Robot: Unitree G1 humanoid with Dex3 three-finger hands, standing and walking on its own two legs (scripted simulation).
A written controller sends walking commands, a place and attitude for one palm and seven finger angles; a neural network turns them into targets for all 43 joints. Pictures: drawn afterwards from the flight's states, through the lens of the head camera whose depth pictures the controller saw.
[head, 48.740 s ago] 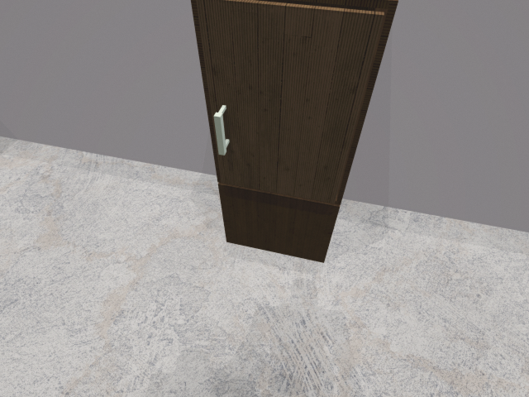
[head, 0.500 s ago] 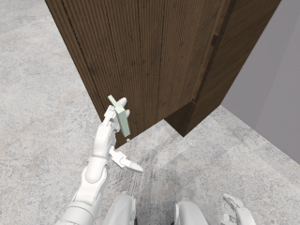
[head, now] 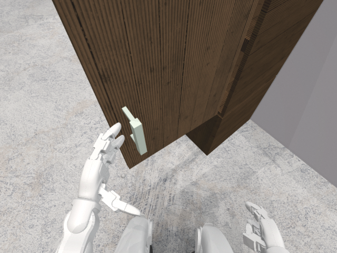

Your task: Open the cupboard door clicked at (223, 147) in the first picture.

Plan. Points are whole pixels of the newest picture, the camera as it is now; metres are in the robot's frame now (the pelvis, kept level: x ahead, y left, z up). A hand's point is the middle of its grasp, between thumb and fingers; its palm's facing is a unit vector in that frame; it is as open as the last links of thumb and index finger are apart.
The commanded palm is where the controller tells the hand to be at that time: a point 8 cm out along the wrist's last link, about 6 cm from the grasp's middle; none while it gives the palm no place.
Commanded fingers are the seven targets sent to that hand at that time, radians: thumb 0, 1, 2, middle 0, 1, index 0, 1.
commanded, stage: slide the hand sideways off the handle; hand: left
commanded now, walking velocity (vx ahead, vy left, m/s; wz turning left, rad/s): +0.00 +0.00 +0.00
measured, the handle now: (134, 132) +0.38 +0.11 +0.03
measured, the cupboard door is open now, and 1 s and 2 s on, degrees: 85 85 85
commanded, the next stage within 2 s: draw the hand back to the body in 0.44 s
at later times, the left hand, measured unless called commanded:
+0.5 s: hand (96, 192) +0.24 +0.17 +0.03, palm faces -0.06 -1.00 -0.04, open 16.3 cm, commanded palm +0.23 +0.22 +0.03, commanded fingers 0.00 -0.50 0.30 -0.15 -0.30 -0.15 -0.30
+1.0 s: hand (63, 187) +0.22 +0.19 +0.12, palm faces -0.05 -1.00 -0.07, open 16.3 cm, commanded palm +0.20 +0.25 +0.14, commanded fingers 0.00 -0.36 0.36 -0.16 -0.30 -0.16 -0.30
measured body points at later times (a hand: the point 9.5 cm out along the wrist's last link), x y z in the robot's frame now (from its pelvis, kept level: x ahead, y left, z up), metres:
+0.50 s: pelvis +0.00 +0.00 -0.01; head +0.09 +0.00 +0.43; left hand +0.24 +0.22 +0.03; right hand +0.19 -0.24 -0.10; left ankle +0.04 +0.12 -0.62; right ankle +0.02 -0.11 -0.62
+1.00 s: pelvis +0.01 +0.01 +0.04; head +0.06 +0.01 +0.49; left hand +0.22 +0.25 +0.13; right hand +0.19 -0.22 -0.03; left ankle +0.04 +0.12 -0.62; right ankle +0.01 -0.11 -0.62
